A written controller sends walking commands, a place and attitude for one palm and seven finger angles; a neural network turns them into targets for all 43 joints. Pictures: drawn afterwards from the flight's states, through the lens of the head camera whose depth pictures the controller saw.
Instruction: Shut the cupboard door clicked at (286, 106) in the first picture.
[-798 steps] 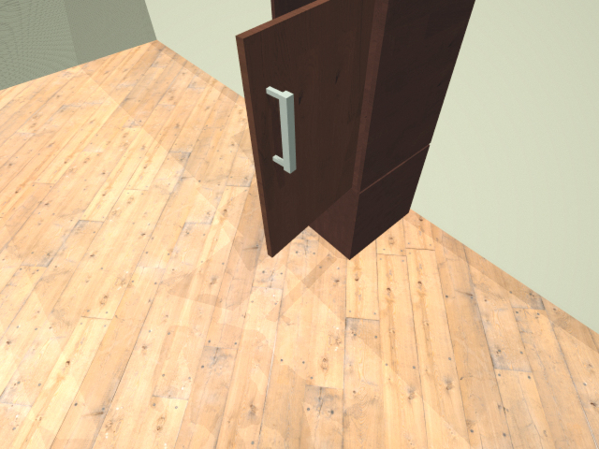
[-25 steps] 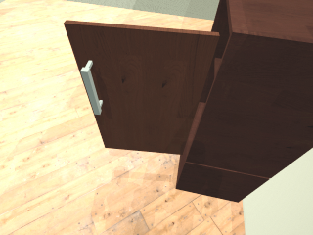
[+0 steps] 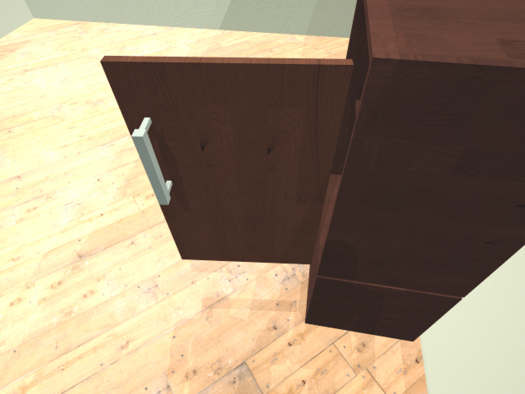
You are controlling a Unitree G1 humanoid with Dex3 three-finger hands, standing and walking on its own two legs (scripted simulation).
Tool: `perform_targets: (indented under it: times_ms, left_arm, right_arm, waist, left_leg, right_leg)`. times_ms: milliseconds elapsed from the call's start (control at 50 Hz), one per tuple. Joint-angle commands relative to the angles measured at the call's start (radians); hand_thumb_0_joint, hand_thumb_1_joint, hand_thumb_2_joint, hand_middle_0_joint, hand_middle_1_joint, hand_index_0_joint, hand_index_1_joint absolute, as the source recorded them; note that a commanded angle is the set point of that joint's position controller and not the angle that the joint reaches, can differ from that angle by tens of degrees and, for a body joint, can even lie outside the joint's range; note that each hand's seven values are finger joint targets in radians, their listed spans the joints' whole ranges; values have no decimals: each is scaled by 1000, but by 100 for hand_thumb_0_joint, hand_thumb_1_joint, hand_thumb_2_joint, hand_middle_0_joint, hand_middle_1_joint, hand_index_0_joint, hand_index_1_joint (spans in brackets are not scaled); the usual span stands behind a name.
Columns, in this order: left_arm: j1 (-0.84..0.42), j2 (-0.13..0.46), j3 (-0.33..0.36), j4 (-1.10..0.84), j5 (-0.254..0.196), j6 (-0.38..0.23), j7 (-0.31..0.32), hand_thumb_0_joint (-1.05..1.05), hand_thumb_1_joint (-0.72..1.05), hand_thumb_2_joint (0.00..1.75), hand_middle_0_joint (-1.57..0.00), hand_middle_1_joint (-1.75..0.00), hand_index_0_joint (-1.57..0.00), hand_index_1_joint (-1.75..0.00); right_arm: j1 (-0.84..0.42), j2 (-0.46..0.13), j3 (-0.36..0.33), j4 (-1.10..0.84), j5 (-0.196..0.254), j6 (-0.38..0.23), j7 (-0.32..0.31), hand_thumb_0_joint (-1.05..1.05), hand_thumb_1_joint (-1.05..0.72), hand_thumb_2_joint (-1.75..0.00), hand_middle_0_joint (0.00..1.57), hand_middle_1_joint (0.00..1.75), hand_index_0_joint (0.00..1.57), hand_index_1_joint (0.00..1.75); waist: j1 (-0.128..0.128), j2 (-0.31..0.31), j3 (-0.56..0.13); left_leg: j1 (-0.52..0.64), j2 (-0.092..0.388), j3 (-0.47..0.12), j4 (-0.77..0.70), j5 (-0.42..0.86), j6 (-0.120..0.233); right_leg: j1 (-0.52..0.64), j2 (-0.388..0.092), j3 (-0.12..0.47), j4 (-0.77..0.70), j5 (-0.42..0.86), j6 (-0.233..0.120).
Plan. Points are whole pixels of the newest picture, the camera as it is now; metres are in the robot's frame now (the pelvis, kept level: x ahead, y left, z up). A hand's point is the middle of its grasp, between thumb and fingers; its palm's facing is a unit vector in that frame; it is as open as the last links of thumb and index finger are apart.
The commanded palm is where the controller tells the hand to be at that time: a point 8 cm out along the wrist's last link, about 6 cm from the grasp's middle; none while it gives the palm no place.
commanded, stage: look again from close up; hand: left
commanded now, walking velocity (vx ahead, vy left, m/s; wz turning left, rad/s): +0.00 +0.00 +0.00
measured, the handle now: (156, 164) +0.49 +0.23 +0.06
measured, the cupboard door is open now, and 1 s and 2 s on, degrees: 97 97 97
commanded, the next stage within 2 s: raise the hand and make a fist in 0.48 s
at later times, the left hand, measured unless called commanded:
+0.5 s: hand out of the picture +0.03 +0.18 -0.17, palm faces +0.00 -0.98 -0.20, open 7.3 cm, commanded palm none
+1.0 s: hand out of the picture +0.12 +0.17 -0.06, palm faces +0.00 -1.00 +0.04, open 6.2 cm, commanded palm +0.12 +0.23 -0.03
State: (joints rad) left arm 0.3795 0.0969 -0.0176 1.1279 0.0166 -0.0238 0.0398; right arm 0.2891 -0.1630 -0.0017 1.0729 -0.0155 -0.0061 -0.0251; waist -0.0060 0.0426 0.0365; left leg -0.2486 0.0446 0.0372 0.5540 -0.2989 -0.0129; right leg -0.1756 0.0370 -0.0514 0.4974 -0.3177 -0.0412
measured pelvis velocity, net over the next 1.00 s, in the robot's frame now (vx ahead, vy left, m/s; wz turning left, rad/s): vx -0.05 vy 0.00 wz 0.02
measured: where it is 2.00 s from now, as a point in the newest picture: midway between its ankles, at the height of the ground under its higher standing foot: outside the picture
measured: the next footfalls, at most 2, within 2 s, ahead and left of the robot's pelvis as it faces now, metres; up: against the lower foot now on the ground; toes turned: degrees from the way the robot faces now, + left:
none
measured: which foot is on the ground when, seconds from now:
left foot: down 0.00-1.00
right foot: down 0.00-1.00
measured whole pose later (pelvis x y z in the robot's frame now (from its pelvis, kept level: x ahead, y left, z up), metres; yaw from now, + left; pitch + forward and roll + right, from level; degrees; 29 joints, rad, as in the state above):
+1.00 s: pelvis -0.05 +0.00 -0.07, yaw +1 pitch +10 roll +0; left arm 0.45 0.17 0.09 0.13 -0.22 -0.46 -0.31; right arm 0.15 -0.25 -0.06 0.51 0.01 -0.26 0.00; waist 0.03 -0.05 -0.10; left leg -0.81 0.02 0.03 1.06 -0.44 0.00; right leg -0.76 -0.02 -0.08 1.09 -0.51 -0.04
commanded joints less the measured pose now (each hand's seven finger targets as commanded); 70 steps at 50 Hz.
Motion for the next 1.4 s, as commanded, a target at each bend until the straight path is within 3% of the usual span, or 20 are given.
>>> perform_targets:
  times_ms: [0,540,560,580,600,620,640,660,700,720,780,820,860,960,1060,1120,1180,1260,1320,1380]
  left_arm:
    - [20,136,20,-53,-5,-33,9,0,90,90,-20,-30,-20,-30]
    - [-36,190,23,-71,-9,-7,2,0,90,90,-20,-30,-20,-30]
    - [49,195,33,-37,8,-27,42,0,90,90,-20,-30,-20,-30]
    - [-836,795,449,-1656,-144,-325,49,0,90,90,-20,-30,-20,-30]
    - [-90,245,36,-1262,-149,-219,55,0,90,90,-22,-32,-22,-32]
    - [-107,231,77,-1308,-185,-170,100,0,90,90,-24,-34,-24,-34]
    - [112,-29,-59,-1080,-176,-50,73,0,90,90,-25,-36,-25,-36]
    - [-94,52,-17,-1268,-187,-81,65,0,90,90,-27,-38,-27,-38]
    - [-52,113,63,-1172,-169,-164,32,0,90,90,-31,-42,-31,-42]
    - [105,89,90,-1056,-174,-205,-4,0,90,90,-33,-44,-33,-44]
    - [328,3,104,-922,-229,-415,-183,0,90,90,-38,-50,-38,-50]
    - [327,74,169,-901,-266,-542,-325,0,90,90,-42,-54,-42,-54]
    - [260,162,219,-974,-272,-565,-397,0,90,90,-46,-58,-46,-58]
    - [-48,246,237,-1425,-280,-545,-301,0,90,90,-55,-68,-55,-68]
    - [-218,155,54,-1630,-277,-644,-239,0,90,90,-64,-78,-64,-78]
    - [-181,186,20,-1494,-271,-559,-296,0,90,90,-69,-84,-69,-84]
    - [-36,242,84,-1284,-260,-348,-349,0,90,90,-75,-90,-75,-90]
    - [9,301,236,-1356,-308,-133,-306,0,90,90,-82,-98,-82,-98]
    - [1,301,339,-1496,-348,-187,-177,0,90,90,-88,-104,-88,-104]
    - [-11,260,279,-1557,-311,-334,-125,0,90,90,-93,-110,-93,-110]
  right_arm:
    - [65,-53,0,-41,3,-27,3,0,-90,-90,20,30,20,30]
    - [8,-100,7,14,4,-25,-8,0,-90,-90,20,30,20,30]
    - [-80,-116,-7,-53,15,-30,-4,0,-90,-90,20,30,20,30]
    - [55,-326,-49,-293,24,-231,-113,0,-90,-90,20,30,20,30]
    - [-35,-205,23,-298,82,-309,-127,0,-90,-90,20,30,20,30]
    - [-56,-186,9,-273,62,-336,-108,0,-90,-90,20,30,20,30]
    - [-59,-145,-7,-263,59,-339,-59,0,-90,-90,20,30,20,30]
    - [-34,-200,-46,-332,66,-349,-40,0,-90,-90,20,30,20,30]
    - [-81,-201,-57,-399,38,-366,-32,0,-90,-90,20,30,20,30]
    - [-91,-192,-67,-429,38,-365,-23,0,-90,-90,20,30,20,30]
    - [-116,-183,-88,-489,16,-347,16,0,-90,-90,20,30,20,30]
    - [-130,-187,-98,-531,20,-331,38,0,-90,-90,20,30,20,30]
    - [-160,-201,-99,-618,26,-314,42,0,-90,-90,20,30,20,30]
    - [-167,-179,-75,-736,31,-291,21,0,-90,-90,20,30,20,30]
    - [-132,-190,-49,-697,32,-328,-21,0,-90,-90,20,30,20,30]
    - [-113,-212,-32,-682,45,-335,-46,0,-90,-90,20,30,20,30]
    - [-92,-215,-33,-705,70,-303,-58,0,-90,-90,20,30,20,30]
    - [-145,-184,-22,-786,81,-246,-66,0,-90,-90,20,30,20,30]
    - [-151,-157,-17,-773,64,-243,-69,0,-90,-90,20,30,20,30]
    - [-93,-157,-18,-741,45,-275,-49,0,-90,-90,20,30,20,30]
  waist:
    - [-16,-87,-20]
    - [12,-44,2]
    - [43,-80,35]
    - [-116,30,-390]
    - [-44,391,-445]
    - [11,312,-440]
    - [-29,167,-260]
    - [-44,84,-163]
    - [-54,-117,2]
    - [-14,-193,48]
    - [50,-433,-85]
    - [77,-365,-154]
    - [97,-156,-244]
    - [62,142,-389]
    - [-62,57,-305]
    - [-86,6,-236]
    - [-37,-113,-192]
    - [66,-96,-262]
    - [87,-82,-278]
    - [53,-12,-273]
  left_leg:
    - [39,43,-50,-65,172,35]
    - [87,53,-44,-156,266,39]
    - [11,57,-1,90,326,11]
    - [443,25,3,143,524,41]
    - [422,-1,-64,24,657,44]
    - [365,32,-81,-28,770,20]
    - [210,33,-81,-85,670,27]
    - [110,28,-86,-35,514,20]
    - [-104,-28,-86,43,247,24]
    - [-175,-42,-79,64,204,23]
    - [-356,-61,-56,230,166,2]
    - [-442,-77,-35,305,116,-13]
    - [-471,-93,0,361,79,-2]
    - [-444,-67,-25,403,-84,33]
    - [-463,-37,-91,444,-244,51]
    - [-526,-40,-94,456,-280,56]
    - [-586,-40,-74,417,-288,50]
    - [-513,-62,-60,324,-239,43]
    - [-459,-53,-69,306,-149,35]
    - [-404,-40,-78,293,-39,35]
  right_leg:
    - [-38,-138,132,-91,246,-30]
    - [27,-142,122,-105,345,-3]
    - [-9,-213,200,-110,861,54]
    - [-35,-110,73,137,728,29]
    - [-114,-38,-1,303,408,30]
    - [-139,-34,-29,197,140,19]
    - [-206,-40,-28,138,93,29]
    - [-203,-46,-26,107,165,27]
    - [-307,-50,-37,76,166,29]
    - [-326,-52,-35,82,147,26]
    - [-397,-50,-32,274,257,40]
    - [-390,-74,30,349,287,34]
    - [-408,-76,64,398,175,15]
    - [-537,-53,96,395,-193,3]
    - [-687,-22,94,387,-329,5]
    - [-668,-22,107,340,-388,14]
    - [-598,-46,143,252,-497,33]
    - [-430,-65,137,212,-491,36]
    - [-391,-43,92,238,-363,24]
    - [-435,-25,34,314,-147,12]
